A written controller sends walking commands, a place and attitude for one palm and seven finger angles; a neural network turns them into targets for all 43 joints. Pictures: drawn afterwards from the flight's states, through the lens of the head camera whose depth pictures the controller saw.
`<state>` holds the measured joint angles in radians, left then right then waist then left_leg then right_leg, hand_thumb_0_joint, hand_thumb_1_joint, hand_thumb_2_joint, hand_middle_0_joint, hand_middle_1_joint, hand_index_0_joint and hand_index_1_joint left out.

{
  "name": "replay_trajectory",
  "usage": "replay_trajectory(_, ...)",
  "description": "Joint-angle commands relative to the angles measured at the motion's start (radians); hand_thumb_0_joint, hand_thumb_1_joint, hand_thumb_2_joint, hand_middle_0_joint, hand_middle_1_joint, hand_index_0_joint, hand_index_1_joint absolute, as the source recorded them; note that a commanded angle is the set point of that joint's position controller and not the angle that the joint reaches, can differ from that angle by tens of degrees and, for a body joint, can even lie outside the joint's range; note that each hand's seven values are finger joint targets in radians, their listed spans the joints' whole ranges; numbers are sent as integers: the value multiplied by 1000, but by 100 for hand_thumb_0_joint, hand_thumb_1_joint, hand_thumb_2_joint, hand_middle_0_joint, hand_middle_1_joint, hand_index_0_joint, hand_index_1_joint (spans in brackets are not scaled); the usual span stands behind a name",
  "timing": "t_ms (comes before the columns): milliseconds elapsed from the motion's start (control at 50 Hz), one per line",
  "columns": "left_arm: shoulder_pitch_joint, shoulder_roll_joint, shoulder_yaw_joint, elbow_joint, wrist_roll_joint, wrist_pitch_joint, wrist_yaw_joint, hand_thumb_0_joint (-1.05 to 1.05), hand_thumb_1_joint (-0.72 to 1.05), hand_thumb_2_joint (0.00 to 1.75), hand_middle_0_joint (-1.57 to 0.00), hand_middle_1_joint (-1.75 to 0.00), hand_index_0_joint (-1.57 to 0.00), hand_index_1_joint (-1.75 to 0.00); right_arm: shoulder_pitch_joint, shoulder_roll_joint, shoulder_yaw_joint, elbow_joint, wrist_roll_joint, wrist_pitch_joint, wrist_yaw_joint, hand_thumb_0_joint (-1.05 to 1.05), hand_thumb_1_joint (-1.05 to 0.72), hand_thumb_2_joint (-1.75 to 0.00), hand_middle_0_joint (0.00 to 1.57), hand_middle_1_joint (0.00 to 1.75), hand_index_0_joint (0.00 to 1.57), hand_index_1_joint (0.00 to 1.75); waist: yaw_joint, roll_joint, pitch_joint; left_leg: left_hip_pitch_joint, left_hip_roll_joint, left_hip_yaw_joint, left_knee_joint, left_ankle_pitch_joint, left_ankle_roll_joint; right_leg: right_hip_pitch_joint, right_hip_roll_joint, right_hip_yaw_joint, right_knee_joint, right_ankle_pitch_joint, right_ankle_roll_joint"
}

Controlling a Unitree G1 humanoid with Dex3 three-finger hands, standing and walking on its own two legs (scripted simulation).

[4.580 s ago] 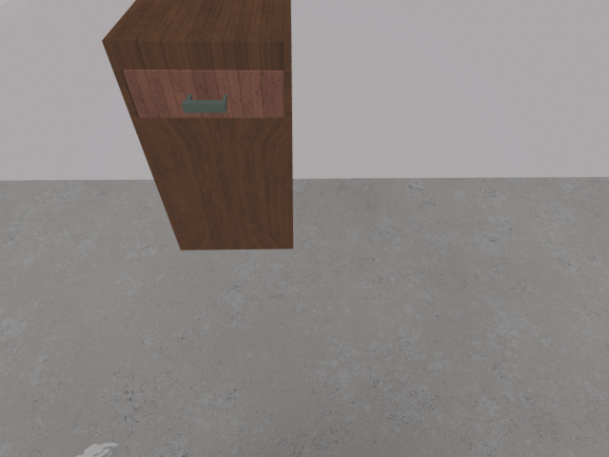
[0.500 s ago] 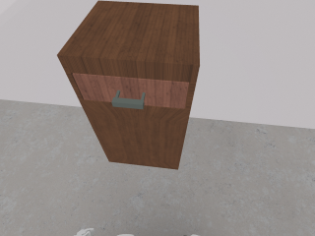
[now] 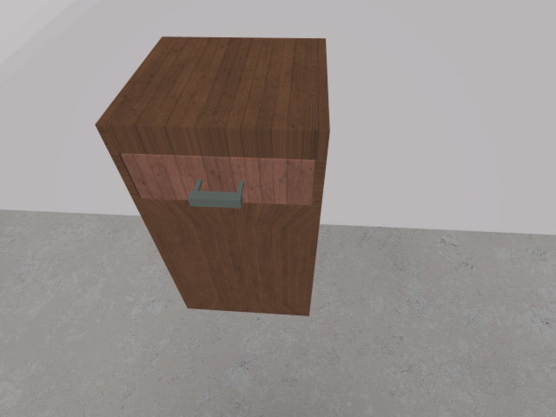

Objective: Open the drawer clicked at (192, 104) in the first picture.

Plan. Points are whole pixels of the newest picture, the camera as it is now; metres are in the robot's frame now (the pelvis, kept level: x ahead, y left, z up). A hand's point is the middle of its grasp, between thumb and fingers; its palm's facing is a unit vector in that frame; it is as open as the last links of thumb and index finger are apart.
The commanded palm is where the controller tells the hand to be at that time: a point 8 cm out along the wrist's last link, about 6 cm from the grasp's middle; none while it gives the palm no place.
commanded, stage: come to a stop and stand still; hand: left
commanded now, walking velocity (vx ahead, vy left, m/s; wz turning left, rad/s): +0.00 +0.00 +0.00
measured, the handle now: (217, 191) +0.58 +0.17 -0.07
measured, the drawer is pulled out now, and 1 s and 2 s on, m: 0.00 0.00 0.00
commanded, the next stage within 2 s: look again from close up in 0.32 s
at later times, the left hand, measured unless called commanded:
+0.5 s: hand out of the picture -0.02 +0.15 -0.17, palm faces +0.04 -0.98 -0.18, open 7.4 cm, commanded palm none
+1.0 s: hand out of the picture +0.00 +0.23 -0.18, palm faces +0.03 -0.98 -0.19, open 7.4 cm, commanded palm none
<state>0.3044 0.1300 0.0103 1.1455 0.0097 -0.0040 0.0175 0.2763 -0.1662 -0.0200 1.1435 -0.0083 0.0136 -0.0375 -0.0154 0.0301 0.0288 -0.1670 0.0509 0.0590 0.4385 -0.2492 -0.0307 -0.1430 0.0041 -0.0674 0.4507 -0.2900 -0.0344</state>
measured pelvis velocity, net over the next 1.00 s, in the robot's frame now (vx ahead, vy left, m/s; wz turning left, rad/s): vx -0.02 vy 0.05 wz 0.01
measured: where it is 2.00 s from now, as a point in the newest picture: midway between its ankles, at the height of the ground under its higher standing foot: outside the picture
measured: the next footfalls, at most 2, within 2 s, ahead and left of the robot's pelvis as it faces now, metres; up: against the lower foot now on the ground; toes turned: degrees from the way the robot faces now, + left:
right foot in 1.84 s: +0.14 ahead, -0.13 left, +0.00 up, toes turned -8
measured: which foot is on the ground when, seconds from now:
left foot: down 0.00-1.00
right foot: down 0.00-1.00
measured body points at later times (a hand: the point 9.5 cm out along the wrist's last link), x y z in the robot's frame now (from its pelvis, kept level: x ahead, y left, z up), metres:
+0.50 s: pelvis +0.00 -0.01 +0.00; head +0.01 -0.02 +0.45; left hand -0.02 +0.20 -0.16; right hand -0.01 -0.23 -0.17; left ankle -0.01 +0.14 -0.74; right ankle -0.03 -0.09 -0.74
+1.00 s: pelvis -0.02 +0.05 +0.00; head -0.03 +0.06 +0.45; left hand +0.00 +0.28 -0.16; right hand +0.02 -0.18 -0.15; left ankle -0.01 +0.14 -0.74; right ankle -0.03 -0.09 -0.74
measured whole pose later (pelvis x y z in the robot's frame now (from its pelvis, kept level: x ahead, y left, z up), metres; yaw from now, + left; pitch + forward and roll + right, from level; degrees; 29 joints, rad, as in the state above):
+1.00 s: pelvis -0.02 +0.05 +0.00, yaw +0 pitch -2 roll -1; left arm 0.30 0.18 0.00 1.02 0.02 0.01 0.03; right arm 0.27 -0.17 0.00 1.03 -0.02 0.00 -0.02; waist 0.00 -0.01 0.00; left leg -0.21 0.00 0.07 0.51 -0.26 0.04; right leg -0.16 -0.05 -0.05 0.48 -0.27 0.04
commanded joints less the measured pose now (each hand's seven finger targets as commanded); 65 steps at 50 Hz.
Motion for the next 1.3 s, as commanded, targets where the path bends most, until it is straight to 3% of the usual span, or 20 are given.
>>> replay_trajectory(0, 27, 105, 13, -25, -6, -15, 17, 0, 90, 90, -20, -30, -20, -30, 50, -41, 2, -7, -4, -16, -1, 0, -90, -90, 20, 30, 20, 30, -2, -81, 41, 31, 54, -31, -57, 136, 25, -62, -129, 122, -148, 249, -10)
replay_trajectory(120, 40, 89, 12, -15, -8, -10, 20, 0, 90, 90, -20, -30, -20, -30, 65, -30, 7, 11, -5, -13, -6, 0, -90, -90, 20, 30, 20, 30, 7, -25, 78, 11, 60, -38, -74, 124, 26, -69, -112, 123, -174, 146, -5)
replay_trajectory(380, 63, 79, 14, -18, -6, -16, 25, 0, 90, 90, -20, -30, -20, -30, 81, -26, 6, 10, -5, -16, -11, 0, -90, -90, 20, 30, 20, 30, 11, -57, 45, 24, 62, -35, -62, 160, 22, -34, -113, 111, -155, 266, -2)
replay_trajectory(400, 63, 250, 5, -111, 20, -33, 23, 0, 90, 90, -20, -30, -20, -30, 31, -131, -12, -113, -10, -14, 8, 0, -90, -90, 20, 30, 20, 30, -5, -137, 178, -57, 22, -80, 27, 94, 23, -128, -109, 121, -152, 291, 20)
replay_trajectory(420, 49, 162, 23, -105, 10, -41, 29, 0, 90, 90, -20, -30, -20, -30, 37, -100, -11, -142, -19, -29, 1, 0, -90, -90, 20, 30, 20, 30, -3, -13, 52, -65, 36, -55, 59, 59, 32, -82, -170, 170, -93, 284, -12)
replay_trajectory(440, 46, 170, 22, -118, 8, -46, 30, 0, 90, 90, -20, -30, -20, -30, 68, -77, -12, -138, -22, -36, -5, 0, -90, -90, 20, 30, 20, 30, -9, 9, -71, -51, 20, -63, 89, 93, 40, -12, -173, 179, -74, 369, -35)
replay_trajectory(460, 61, 156, 25, -124, 8, -46, 30, 0, 90, 90, -20, -30, -20, -30, 86, -63, -10, -142, -18, -36, -9, 0, -90, -90, 20, 30, 20, 30, -3, -41, -112, -71, 8, -51, 111, 76, 40, 32, -184, 187, -67, 438, -41)
replay_trajectory(520, 67, 145, 23, -141, 11, -32, 29, 0, 90, 90, -20, -30, -20, -30, 86, -55, -8, -162, -16, -23, -4, 0, -90, -90, 20, 30, 20, 30, -1, -171, -26, -122, -1, -40, 137, 4, 50, -12, -195, 178, -82, 422, -48)
replay_trajectory(540, 55, 149, 24, -152, 11, -29, 29, 0, 90, 90, -20, -30, -20, -30, 87, -70, -11, -167, -14, -22, -4, 0, -90, -90, 20, 30, 20, 30, -4, -164, -1, -118, 4, -41, 121, 23, 53, -33, -185, 163, -78, 395, -51)
replay_trajectory(600, 48, 136, 17, -171, 8, -18, 28, 0, 90, 90, -20, -30, -20, -30, 83, -74, -4, -162, -13, -25, 2, 0, -90, -90, 20, 30, 20, 30, -1, -44, 14, -57, 30, -52, 48, 167, 56, -58, -122, 107, -32, 324, -28)
replay_trajectory(640, 57, 144, 16, -174, 5, -13, 27, 0, 90, 90, -20, -30, -20, -30, 61, -100, -6, -164, -12, -26, 2, 0, -90, -90, 20, 30, 20, 30, 11, -27, 40, -73, 47, -68, 44, 211, 58, -65, -107, 90, -21, 280, -11)
replay_trajectory(700, 56, 146, 13, -182, 6, -8, 27, 0, 90, 90, -20, -30, -20, -30, 48, -117, -4, -169, -13, -27, 5, 0, -90, -90, 20, 30, 20, 30, 15, -3, 18, -66, 58, -77, 32, 253, 64, -43, -99, 79, -10, 248, -3)
replay_trajectory(860, 44, 143, 5, -174, 6, 1, 23, 0, 90, 90, -20, -30, -20, -30, 12, -132, 0, -166, -11, -26, 13, 0, -90, -90, 20, 30, 20, 30, 20, 1, 54, -114, 64, -110, -61, 72, 72, -49, -93, 73, -42, 103, 22)
replay_trajectory(1040, 75, 119, 2, -139, 11, 1, 23, 0, 90, 90, -20, -30, -20, -30, 24, -134, -5, -137, -7, -29, 17, 0, -90, -90, 20, 30, 20, 30, 22, -10, 47, -119, 74, -140, -150, -49, 78, -32, -98, 54, -48, 104, 38)
replay_trajectory(1100, 93, 103, 1, -122, 19, 6, 16, 0, 90, 90, -20, -30, -20, -30, 51, -153, -16, -114, -8, -23, 14, 0, -90, -90, 20, 30, 20, 30, 11, 12, 42, -95, 108, -181, -214, -248, 92, -66, -70, 15, -8, -11, 39)
replay_trajectory(1160, 108, 78, 5, -124, 30, 21, 4, 0, 90, 90, -20, -30, -20, -30, 63, -181, -35, -107, -14, -12, 3, 0, -90, -90, 20, 30, 20, 30, 8, 63, 105, -121, 173, -250, -277, -407, 127, -152, -38, -17, 71, -83, 32)
replay_trajectory(1220, 119, 62, 12, -126, 30, 28, -10, 0, 90, 90, -20, -30, -20, -30, 80, -184, -43, -101, -17, -12, -6, 0, -90, -90, 20, 30, 20, 30, 7, 49, 103, -107, 211, -264, -262, -386, 157, -180, -37, -17, 103, -84, 21)
replay_trajectory(1280, 146, 52, 21, -119, 27, 25, -16, 0, 90, 90, -20, -30, -20, -30, 88, -158, -41, -88, -17, -17, -11, 0, -90, -90, 20, 30, 20, 30, 13, 39, 90, -143, 191, -210, -207, -324, 147, -102, -43, -10, 13, -32, 9)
